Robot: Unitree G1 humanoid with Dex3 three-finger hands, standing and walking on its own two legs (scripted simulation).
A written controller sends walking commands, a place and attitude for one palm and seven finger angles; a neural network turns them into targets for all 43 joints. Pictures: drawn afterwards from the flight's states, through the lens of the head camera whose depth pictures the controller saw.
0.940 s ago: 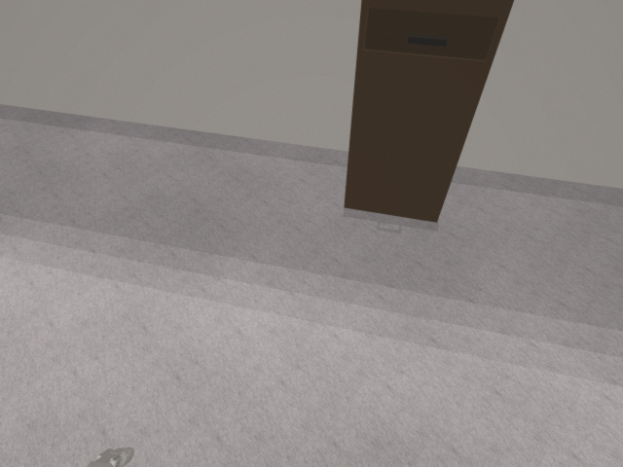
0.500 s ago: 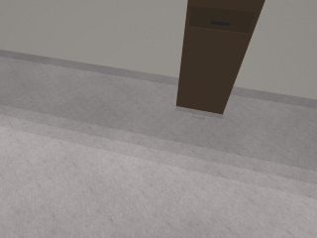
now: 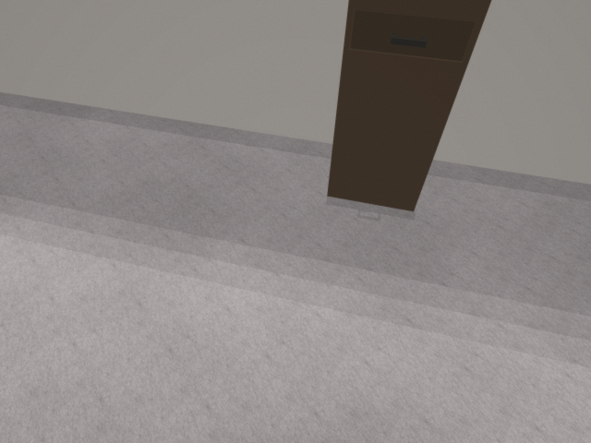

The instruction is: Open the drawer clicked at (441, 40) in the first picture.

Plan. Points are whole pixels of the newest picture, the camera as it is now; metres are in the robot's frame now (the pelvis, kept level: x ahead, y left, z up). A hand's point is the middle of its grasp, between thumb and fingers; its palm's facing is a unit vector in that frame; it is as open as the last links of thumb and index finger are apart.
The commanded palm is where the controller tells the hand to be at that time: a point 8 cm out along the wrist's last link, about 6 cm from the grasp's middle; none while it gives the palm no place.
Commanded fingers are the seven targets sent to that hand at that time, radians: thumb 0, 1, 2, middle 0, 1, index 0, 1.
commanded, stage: look at it before walking up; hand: left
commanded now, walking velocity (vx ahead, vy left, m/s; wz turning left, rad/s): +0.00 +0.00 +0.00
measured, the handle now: (408, 39) +1.33 -0.30 +0.03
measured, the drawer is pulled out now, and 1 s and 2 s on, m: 0.00 0.00 0.00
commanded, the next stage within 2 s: walk to a spot facing it in 0.50 s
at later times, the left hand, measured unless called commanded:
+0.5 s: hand out of the picture +0.08 +0.25 -0.15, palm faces -0.03 -0.94 -0.34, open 7.4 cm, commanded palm none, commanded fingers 0.00 0.90 0.90 -0.20 -0.30 -0.20 -0.30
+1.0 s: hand out of the picture +0.08 +0.18 -0.18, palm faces -0.15 -0.96 -0.25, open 7.4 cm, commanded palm none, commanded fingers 0.00 0.90 0.90 -0.20 -0.30 -0.20 -0.30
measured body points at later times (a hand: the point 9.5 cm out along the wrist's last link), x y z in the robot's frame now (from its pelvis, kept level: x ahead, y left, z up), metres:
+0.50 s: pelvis +0.01 +0.00 +0.00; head +0.01 +0.00 +0.45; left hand +0.08 +0.30 -0.13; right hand +0.09 -0.30 -0.13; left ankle +0.02 +0.13 -0.74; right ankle +0.01 -0.12 -0.74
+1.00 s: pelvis +0.02 -0.02 -0.02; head +0.02 -0.04 +0.43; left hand +0.09 +0.23 -0.16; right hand +0.03 -0.29 -0.18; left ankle +0.02 +0.13 -0.74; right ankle +0.00 -0.12 -0.74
